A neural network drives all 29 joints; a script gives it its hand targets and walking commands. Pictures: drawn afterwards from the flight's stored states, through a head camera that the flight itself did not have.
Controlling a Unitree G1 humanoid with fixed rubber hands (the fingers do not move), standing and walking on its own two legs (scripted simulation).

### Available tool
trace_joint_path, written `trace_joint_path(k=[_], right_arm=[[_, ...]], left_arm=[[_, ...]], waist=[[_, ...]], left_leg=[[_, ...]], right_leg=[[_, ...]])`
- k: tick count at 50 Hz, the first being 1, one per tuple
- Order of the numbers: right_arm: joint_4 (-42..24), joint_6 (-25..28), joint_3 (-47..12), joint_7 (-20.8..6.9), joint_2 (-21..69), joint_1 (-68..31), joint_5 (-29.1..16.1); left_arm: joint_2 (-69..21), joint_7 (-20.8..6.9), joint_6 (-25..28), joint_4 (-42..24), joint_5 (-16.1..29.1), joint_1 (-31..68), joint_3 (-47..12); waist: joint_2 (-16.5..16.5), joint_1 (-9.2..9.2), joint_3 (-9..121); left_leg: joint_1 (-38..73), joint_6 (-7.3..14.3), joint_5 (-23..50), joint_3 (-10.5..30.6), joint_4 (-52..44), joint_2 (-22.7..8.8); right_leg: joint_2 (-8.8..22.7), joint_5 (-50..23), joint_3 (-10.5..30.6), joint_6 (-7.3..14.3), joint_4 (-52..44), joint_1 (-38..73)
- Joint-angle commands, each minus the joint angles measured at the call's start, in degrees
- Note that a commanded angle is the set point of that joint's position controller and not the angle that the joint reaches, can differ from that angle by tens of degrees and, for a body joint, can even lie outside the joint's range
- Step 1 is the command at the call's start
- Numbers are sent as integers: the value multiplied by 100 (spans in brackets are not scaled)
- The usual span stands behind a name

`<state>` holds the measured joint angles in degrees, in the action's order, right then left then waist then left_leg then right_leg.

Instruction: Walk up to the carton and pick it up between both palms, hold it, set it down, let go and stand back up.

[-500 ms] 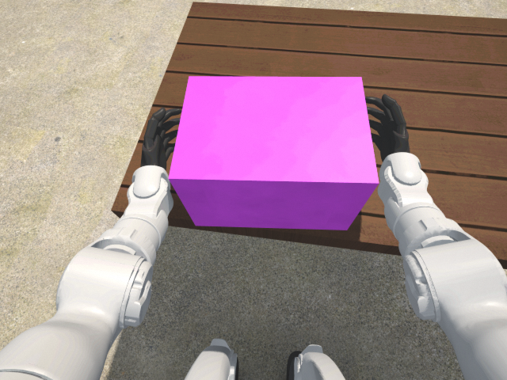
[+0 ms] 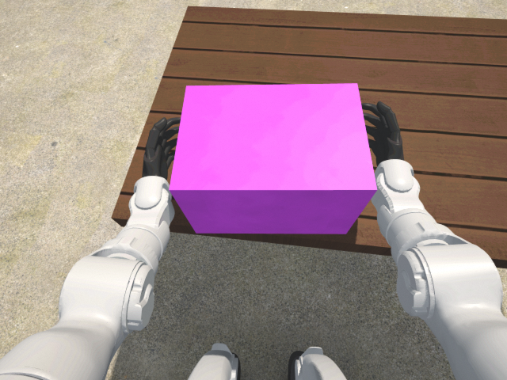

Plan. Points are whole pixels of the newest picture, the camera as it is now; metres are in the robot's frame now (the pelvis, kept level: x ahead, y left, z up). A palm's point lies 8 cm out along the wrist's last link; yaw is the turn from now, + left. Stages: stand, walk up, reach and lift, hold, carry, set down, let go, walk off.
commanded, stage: reach and lift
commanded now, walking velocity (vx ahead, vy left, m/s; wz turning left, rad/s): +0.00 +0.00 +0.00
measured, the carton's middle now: (270, 164) +0.46 +0.00 -0.01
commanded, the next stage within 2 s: none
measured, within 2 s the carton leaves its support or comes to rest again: leaves its support in 1.34 s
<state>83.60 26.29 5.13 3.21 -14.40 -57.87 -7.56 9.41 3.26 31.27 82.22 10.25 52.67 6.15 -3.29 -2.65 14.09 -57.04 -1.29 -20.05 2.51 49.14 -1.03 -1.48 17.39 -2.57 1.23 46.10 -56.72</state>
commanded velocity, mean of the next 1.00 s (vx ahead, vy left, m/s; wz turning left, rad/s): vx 0.00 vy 0.00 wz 0.00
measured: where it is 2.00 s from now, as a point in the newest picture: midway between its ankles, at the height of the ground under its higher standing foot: outside the picture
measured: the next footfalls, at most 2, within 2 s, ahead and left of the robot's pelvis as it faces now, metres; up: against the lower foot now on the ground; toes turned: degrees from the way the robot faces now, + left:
none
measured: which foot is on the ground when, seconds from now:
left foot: down 0.00-1.00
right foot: down 0.00-1.00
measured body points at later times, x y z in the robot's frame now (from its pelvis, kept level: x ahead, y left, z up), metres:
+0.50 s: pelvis +0.01 +0.01 +0.03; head +0.16 +0.00 +0.45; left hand +0.44 +0.19 +0.03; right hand +0.46 -0.19 +0.03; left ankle +0.01 +0.13 -0.69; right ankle +0.03 -0.11 -0.69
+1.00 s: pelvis +0.00 +0.01 +0.03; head +0.15 -0.01 +0.45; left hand +0.42 +0.19 +0.02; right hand +0.46 -0.18 +0.03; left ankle +0.01 +0.13 -0.69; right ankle +0.03 -0.11 -0.69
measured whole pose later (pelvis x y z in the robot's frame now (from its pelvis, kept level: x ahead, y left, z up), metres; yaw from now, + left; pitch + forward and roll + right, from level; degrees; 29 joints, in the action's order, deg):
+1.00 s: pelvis +0.00 +0.01 +0.03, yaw -2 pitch +32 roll -1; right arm 87.9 45.8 20.9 3.0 -14.2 -53.1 10.5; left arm 5.8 3.9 44.3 81.9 2.1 47.3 13.7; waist -2.0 -4.9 14.5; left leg -52.6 -0.5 -11.7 0.1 32.7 -1.7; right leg -2.1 7.3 -0.3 0.6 27.8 -52.1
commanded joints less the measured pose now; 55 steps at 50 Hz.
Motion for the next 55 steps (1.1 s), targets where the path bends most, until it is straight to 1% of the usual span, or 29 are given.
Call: trace_joint_path(k=[1,4,7,9,11,13,17,20,23,27,28,30,31,35,39,43,48,52,55], right_arm=[[-293,423,-19,-1042,3472,-1973,1545],[-225,592,158,-1130,3534,-1792,1867],[-80,704,354,-1174,3417,-1585,2175],[37,754,452,-1199,3399,-1449,2309],[51,840,496,-1202,3417,-1374,2416],[-22,995,499,-1182,3448,-1358,2524],[-288,1482,464,-1085,3478,-1419,2792],[-276,1806,497,-1040,3463,-1384,3025],[-138,2036,573,-1021,3411,-1316,3221],[15,2241,744,-1004,3367,-1248,3448],[146,2309,569,-1068,3351,-1203,3422],[332,2349,632,-1120,3289,-1219,3443],[417,2357,660,-1134,3262,-1199,3453],[589,2316,724,-1140,3165,-1267,3422],[691,2214,688,-1133,3134,-1318,3342],[701,2142,487,-1115,3203,-1362,3193],[553,2056,31,-1065,3381,-1404,2887],[280,1930,-397,-1020,3565,-1430,2561],[-44,1805,-737,-983,3736,-1454,2290]], left_arm=[[-3095,-904,390,-306,-1268,2621,-601],[-3126,-885,566,-165,-1444,2391,-479],[-2933,-828,637,-78,-1570,2245,-325],[-2890,-784,655,-23,-1642,2132,-264],[-2935,-733,702,-29,-1663,2056,-255],[-3044,-679,799,-114,-1672,2005,-268],[-3353,-611,1101,-465,-1757,1925,-277],[-3494,-606,1257,-600,-1924,1778,-197],[-3543,-613,1346,-634,-2104,1649,-115],[-3559,-596,1437,-694,-2304,1640,-35],[-3349,-591,1475,-452,-2334,1495,55],[-3225,-563,1508,-298,-2342,1484,71],[-3191,-546,1513,-295,-2320,1484,63],[-3134,-509,1474,-324,-2153,1595,-62],[-3054,-509,1415,-359,-1950,1674,-199],[-3004,-537,1392,-379,-1745,1693,-332],[-3028,-604,1359,-458,-1470,1669,-526],[-3150,-654,1279,-697,-1234,1700,-776],[-3308,-673,1194,-968,-1054,1735,-1029]], waist=[[260,384,3428],[176,382,3452],[186,359,3155],[202,323,2981],[220,287,2987],[234,259,3161],[309,243,3649],[419,255,3730],[499,267,3676],[530,279,3694],[552,-30,3575],[613,-54,3436],[617,-68,3419],[598,-84,3450],[617,-100,3483],[701,-129,3603],[794,-128,3845],[804,-64,4052],[772,0,4262]], left_leg=[[2468,-194,2364,-454,-501,121],[2375,-192,2356,-430,-746,106],[2458,-194,2366,-429,-933,73],[2538,-186,2363,-425,-1044,51],[2662,-205,2495,-436,-1103,21],[2845,-259,2816,-456,-1098,-16],[3160,-387,3819,-474,-1022,-82],[3151,-391,4140,-486,-1096,-103],[3121,-355,4073,-511,-1241,-105],[3186,-322,3781,-562,-1453,-97],[2899,-283,3412,-748,-1506,-6],[2581,-208,2884,-804,-1714,-11],[2524,-185,2752,-815,-1762,-23],[2449,-139,2365,-886,-1834,-13],[2318,-99,2129,-906,-1846,14],[2183,-65,2166,-890,-1787,49],[2026,-47,2451,-821,-1652,98],[2081,-77,2765,-731,-1525,135],[2243,-115,3071,-643,-1417,157]], right_leg=[[12,-2279,-117,-139,-861,2609],[26,-2496,-162,-142,-944,2807],[44,-2372,-224,-128,-1093,2694],[43,-2236,-252,-110,-1197,2584],[22,-2259,-286,-104,-1276,2515],[-15,-2512,-335,-115,-1309,2526],[-78,-3497,-436,-186,-1310,2798],[-85,-3912,-465,-219,-1357,2956],[-81,-3966,-467,-215,-1478,3046],[-94,-3687,-483,-186,-1682,3006],[-60,-3451,-438,-189,-1715,3069],[-36,-3063,-418,-197,-1768,3138],[-30,-2878,-411,-186,-1786,3114],[-51,-2299,-399,-166,-1887,2870],[-63,-2061,-369,-166,-1888,2848],[-81,-2302,-340,-212,-1791,3036],[-102,-3062,-282,-311,-1582,3500],[-140,-3713,-250,-383,-1424,3800],[-179,-4131,-232,-422,-1333,3954]])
